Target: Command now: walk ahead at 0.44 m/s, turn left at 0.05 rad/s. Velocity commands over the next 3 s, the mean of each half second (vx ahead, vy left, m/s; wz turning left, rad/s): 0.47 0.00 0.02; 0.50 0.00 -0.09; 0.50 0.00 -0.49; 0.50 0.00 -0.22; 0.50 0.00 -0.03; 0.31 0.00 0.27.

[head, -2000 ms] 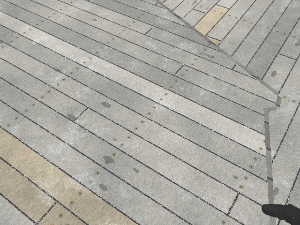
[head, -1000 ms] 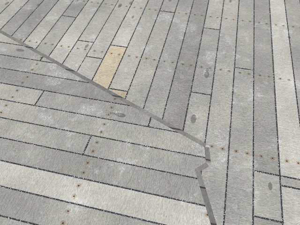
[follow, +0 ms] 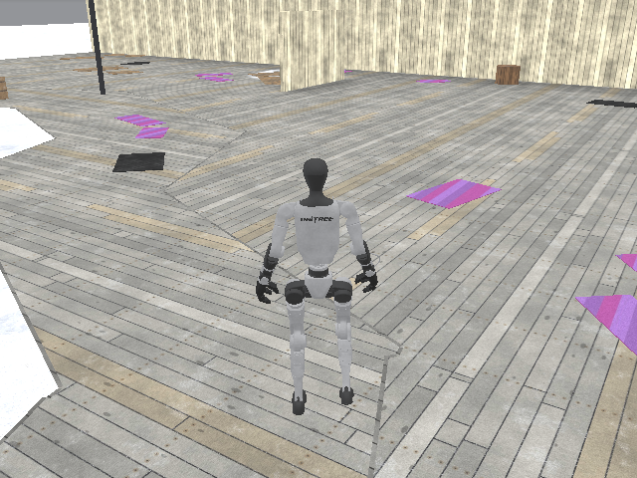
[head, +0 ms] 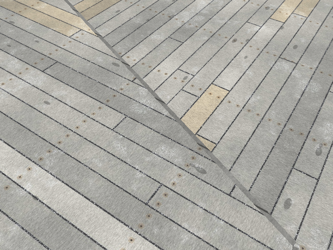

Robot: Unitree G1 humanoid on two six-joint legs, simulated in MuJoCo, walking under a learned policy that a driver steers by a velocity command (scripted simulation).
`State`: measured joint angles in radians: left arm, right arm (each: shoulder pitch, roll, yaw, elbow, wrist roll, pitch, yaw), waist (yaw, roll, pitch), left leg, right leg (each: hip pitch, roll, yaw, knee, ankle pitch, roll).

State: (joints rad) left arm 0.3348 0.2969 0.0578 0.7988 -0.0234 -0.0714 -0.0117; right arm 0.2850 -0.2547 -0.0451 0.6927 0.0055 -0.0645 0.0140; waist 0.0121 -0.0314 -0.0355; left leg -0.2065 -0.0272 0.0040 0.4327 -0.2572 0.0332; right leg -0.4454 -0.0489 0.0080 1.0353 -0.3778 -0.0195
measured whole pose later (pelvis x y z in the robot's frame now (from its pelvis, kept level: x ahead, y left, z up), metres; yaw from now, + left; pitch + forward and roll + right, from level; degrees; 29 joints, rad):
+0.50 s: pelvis +0.26 -0.06 +0.00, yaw +0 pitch +1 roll +0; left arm 0.22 0.28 0.04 0.76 0.01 -0.08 -0.03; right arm 0.29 -0.30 -0.05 0.77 0.02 -0.07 0.00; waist 0.00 0.03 0.04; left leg -0.47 0.07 -0.04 1.16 -0.33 0.02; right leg -0.32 0.05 -0.05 0.44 -0.14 -0.07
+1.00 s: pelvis +0.54 +0.00 -0.01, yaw -4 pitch +1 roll +0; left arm 0.34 0.31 0.05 0.86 -0.03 -0.06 0.00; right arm 0.15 -0.26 -0.04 0.72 -0.01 -0.09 0.02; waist 0.02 -0.03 0.04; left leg -0.36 0.00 0.07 0.50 -0.18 0.05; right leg -0.38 -0.02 0.06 1.15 -0.39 -0.02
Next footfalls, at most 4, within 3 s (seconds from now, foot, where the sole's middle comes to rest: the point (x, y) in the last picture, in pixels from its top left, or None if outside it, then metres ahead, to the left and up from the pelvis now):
0.34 right None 0.35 -0.15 -0.78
0.88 left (148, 220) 0.65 0.09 -0.78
1.40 right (214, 175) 0.88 -0.21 -0.78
1.94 left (195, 117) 1.25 -0.13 -0.78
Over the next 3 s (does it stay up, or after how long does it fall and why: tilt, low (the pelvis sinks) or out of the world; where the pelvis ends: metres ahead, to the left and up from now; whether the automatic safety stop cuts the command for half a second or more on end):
stays up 1.55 -0.40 -0.02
